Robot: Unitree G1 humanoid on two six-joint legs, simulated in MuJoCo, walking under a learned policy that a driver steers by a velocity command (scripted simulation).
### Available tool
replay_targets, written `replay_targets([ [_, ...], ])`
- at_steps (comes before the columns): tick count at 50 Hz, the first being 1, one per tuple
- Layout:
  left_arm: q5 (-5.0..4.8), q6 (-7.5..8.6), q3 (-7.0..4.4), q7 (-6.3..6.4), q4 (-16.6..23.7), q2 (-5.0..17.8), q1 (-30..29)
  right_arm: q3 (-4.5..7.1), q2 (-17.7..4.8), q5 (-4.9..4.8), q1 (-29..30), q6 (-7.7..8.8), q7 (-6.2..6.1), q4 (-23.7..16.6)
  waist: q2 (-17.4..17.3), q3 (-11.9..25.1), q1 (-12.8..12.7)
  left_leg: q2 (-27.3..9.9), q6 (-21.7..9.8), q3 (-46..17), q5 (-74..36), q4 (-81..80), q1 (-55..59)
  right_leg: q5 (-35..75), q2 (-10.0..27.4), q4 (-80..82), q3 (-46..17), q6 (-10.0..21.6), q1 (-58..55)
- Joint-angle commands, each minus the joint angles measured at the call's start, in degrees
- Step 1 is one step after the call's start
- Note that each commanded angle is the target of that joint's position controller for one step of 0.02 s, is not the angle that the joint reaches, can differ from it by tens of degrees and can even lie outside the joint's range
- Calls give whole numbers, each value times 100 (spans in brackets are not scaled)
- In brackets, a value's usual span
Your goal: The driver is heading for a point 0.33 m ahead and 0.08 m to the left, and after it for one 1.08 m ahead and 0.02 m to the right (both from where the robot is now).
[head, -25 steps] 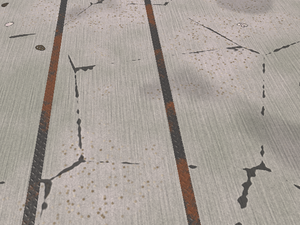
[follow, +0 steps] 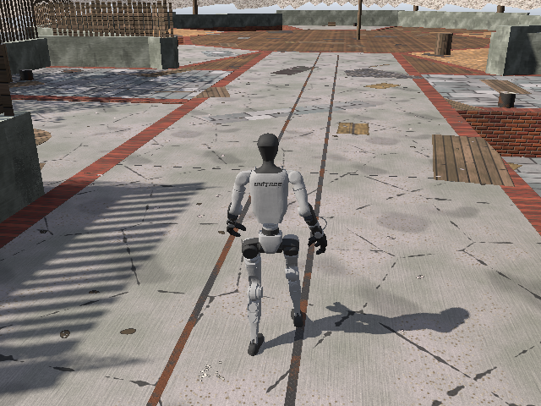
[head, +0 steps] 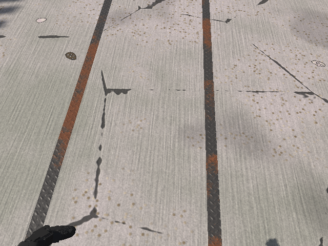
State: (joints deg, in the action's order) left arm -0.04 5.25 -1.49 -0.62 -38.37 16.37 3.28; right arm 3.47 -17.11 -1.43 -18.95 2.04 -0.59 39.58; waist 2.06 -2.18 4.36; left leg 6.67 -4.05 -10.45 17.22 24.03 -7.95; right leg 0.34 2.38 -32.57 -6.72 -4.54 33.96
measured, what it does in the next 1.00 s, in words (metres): walks ahead: right foot, then left foot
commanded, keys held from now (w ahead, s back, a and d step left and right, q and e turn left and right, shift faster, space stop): w+q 0.22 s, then q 0.24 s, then e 0.54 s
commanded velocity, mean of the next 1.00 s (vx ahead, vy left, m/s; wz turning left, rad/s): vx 0.22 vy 0.00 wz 0.20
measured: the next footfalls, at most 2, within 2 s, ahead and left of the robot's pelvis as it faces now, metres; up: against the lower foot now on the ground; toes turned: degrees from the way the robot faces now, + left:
right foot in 0.08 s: +0.22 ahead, -0.15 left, +0.00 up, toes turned +8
left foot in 0.56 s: +0.37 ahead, +0.14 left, +0.00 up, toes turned +19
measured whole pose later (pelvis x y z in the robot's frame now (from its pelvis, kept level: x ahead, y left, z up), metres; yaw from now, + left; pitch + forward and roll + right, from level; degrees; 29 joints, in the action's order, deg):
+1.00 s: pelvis +0.30 -0.01 -0.02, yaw +8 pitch +0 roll +3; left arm -0.2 -3.2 -3.7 0.5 -45.8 17.1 13.0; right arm 4.1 -16.1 -0.2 -4.4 -1.6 -2.2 42.9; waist -0.6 -2.4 -1.7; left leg -4.0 0.6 9.8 15.1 34.3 -20.3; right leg -20.8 2.2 -36.6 2.2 2.1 16.5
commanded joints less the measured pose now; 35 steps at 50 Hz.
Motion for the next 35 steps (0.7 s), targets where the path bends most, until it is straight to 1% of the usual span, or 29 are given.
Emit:
replay_targets([
  [1, -65, 167, -259, -39, 444, 731, -258, 257, -879, -17, -49, 23, -50, -262, -952, 332, -169, -1343, -687, -1355, -928, -173, -204, -220, -246, 357, 113, 173, -976],
  [2, -75, 197, -309, -38, 382, 790, -5, 257, -851, -4, 46, 11, -51, -284, -1032, 346, -334, -1352, -616, -1460, -958, 36, -194, -390, -241, 474, 157, 299, -1271],
  [3, -53, 224, -382, -14, 261, 876, 456, 212, -702, 15, 96, 7, -45, -313, -1018, 509, -583, -1170, -468, -1374, -1057, 451, -286, -402, -212, 691, 240, 460, -1909],
  [4, 46, 257, -471, 28, 195, 1111, 1152, 92, -363, 59, 67, 30, -18, -380, -645, 1119, -895, -856, -258, -1013, -771, 1690, -710, -672, 461, 656, -341, 799, -3129],
  [5, 153, 218, -570, 56, 126, 1582, 1742, -41, 74, 44, -594, 69, -20, -497, 789, 1844, -719, -22, 165, -173, 1347, 3590, -2346, -1353, 1792, 960, -2471, 1553, -5005],
  [6, 30, 158, -586, -11, -51, 1487, 1961, -5, -324, -112, -871, 99, -24, -543, 1665, 1883, -673, -281, 285, 11, 1780, 4750, -3620, -3141, 2361, 1492, -4320, 2008, -5261],
  [7, -5, 137, -461, 1, 84, 959, 1650, 116, -804, -128, -410, 65, -41, -453, 823, 1117, -853, -586, 348, -70, 1179, 5171, -3870, -3637, 2060, 1681, -3628, 1773, -4636],
  [8, 10, 89, -393, 25, 101, 756, 1392, 161, -910, -38, 93, 28, -43, -536, 420, 606, -876, -762, 375, 160, 704, 5152, -3795, -2985, 1777, 1669, -2608, 1530, -3972],
  [9, 46, 65, -339, 32, 87, 636, 1197, 167, -824, 33, 324, 19, -33, -595, 245, 314, -795, -914, 391, 198, 373, 4948, -3619, -2188, 1504, 1759, -1927, 1438, -3421],
  [10, 70, 61, -300, 50, 40, 527, 1096, 182, -732, 33, 397, 11, 0, -635, 329, 166, -691, -1061, 388, 208, 152, 4725, -3428, -1615, 1292, 1870, -1404, 1374, -3097],
  [11, 77, 74, -290, 65, -3, 494, 1070, 170, -623, -6, 351, -10, 32, -644, 471, 128, -624, -1148, 386, 286, 27, 4581, -3223, -1292, 1165, 1996, -1007, 1334, -2890],
  [12, 67, 93, -289, 69, -50, 465, 1041, 158, -514, -22, 362, -41, 44, -652, 494, 61, -595, -1146, 424, 374, 11, 4465, -3145, -660, 1120, 2052, -694, 1378, -2770],
  [13, 55, 107, -303, 70, -110, 509, 1020, 143, -426, -4, 413, -75, 43, -692, 456, 5, -553, -1134, 487, 451, 48, 4283, -3132, 222, 1130, 2047, -385, 1446, -2685],
  [15, 60, 89, -375, 91, -221, 729, 968, 109, -312, 54, 563, -118, 28, -808, 368, 37, -488, -1120, 620, 577, -54, 3756, -3201, 1799, 1209, 1952, 97, 1552, -2740],
  [16, 50, 52, -404, 109, -259, 819, 928, 91, -273, 73, 609, -131, 36, -830, 365, 118, -486, -1127, 663, 653, -276, 3460, -3168, 2159, 1219, 1913, 321, 1564, -2810],
  [20, -22, -118, -421, 201, -383, 958, 809, 55, -178, 65, 1039, -125, 186, -902, 359, 277, -623, -1029, 600, 1014, -1539, 2041, -2460, 2207, 1032, 1801, 1129, 1382, -2800],
  [22, -87, -167, -444, 211, -464, 1047, 882, 88, -237, 58, 1248, -135, 279, -992, 349, 302, -678, -971, 485, 1085, -1619, 1560, -2252, 2088, 1094, 1631, 1241, 1306, -2994],
  [24, -180, -207, -474, 202, -530, 1141, 945, 140, -339, 85, 1343, -141, 340, -1098, 335, 353, -654, -869, 299, 1110, -1234, 1212, -1989, 2267, 1220, 1287, 1176, 1264, -3142],
  [25, -228, -223, -484, 194, -565, 1191, 953, 174, -393, 112, 1242, -129, 341, -1110, 313, 429, -550, -745, 169, 1140, -1032, 982, -1722, 2600, 1240, 982, 1119, 1242, -3181],
  [26, -266, -237, -470, 184, -592, 1173, 902, 230, -472, 138, 887, -104, 319, -1016, 197, 589, -312, -587, 13, 1188, -1270, 502, -1177, 2750, 1137, 468, 1157, 1148, -3147],
  [27, -228, -231, -402, 153, -658, 1008, 1040, 321, -676, 161, 445, -78, 249, -867, -98, 846, -99, -473, -164, 1200, -2197, -19, -297, 2403, 847, -349, 1337, 943, -2885],
  [28, 35, -180, -244, 109, -544, 670, 1240, 374, -1103, 279, 8, -85, 124, -854, -921, 1475, -32, -1654, -582, -28, -5143, 359, 1274, 194, 489, -1744, 1456, 624, -1718],
  [29, 188, -165, 4, -15, -629, 127, 1882, 143, -941, 464, 341, -65, 39, -1004, -1785, 2339, -516, -3196, -1691, -1625, -7695, 725, 2326, -4275, -62, -3210, 776, 259, -647],
  [30, -25, -269, -116, -64, -907, 675, 1971, 50, -460, 355, 250, -88, 109, -889, -1097, 2921, -225, -3175, -1934, -1490, -6260, 485, 1939, -4224, 119, -3461, 29, 132, -862],
  [31, -216, -362, -182, -68, -779, 846, 1468, 24, -380, 275, 517, -80, 173, -791, -883, 2126, -247, -2747, -1639, -968, -4882, 180, 1376, -4085, 259, -3343, 145, 94, -567],
  [32, -211, -445, -177, 7, -740, 759, 1107, 5, -333, 235, 879, -67, 180, -695, -653, 1487, -325, -2413, -1263, -604, -3817, -66, 801, -3838, 355, -2979, 195, 64, -429],
  [33, -143, -560, -190, 102, -792, 742, 1046, -18, -302, 242, 1175, -63, 167, -654, -674, 1104, -439, -2228, -1034, -290, -3220, -279, 155, -3547, 393, -2662, 206, -24, -666],
  [34, -97, -661, -190, 157, -870, 703, 1253, 12, -397, 296, 1433, -64, 147, -601, -799, 912, -630, -2056, -925, 85, -2990, -475, -561, -3171, 320, -2411, 331, -134, -1214],
  [35, -68, -713, -197, 205, -933, 650, 1434, 52, -473, 352, 1563, -59, 113, -572, -896, 832, -719, -1987, -905, 316, -2779, -595, -879, -2926, 222, -2245, 472, -191, -1509],
])
Keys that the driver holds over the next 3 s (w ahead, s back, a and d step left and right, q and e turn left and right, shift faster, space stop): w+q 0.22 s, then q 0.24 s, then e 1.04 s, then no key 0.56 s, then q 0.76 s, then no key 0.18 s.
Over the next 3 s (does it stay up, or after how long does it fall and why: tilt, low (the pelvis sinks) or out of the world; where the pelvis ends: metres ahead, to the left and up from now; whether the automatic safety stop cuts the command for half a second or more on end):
stays up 0.33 0.04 0.00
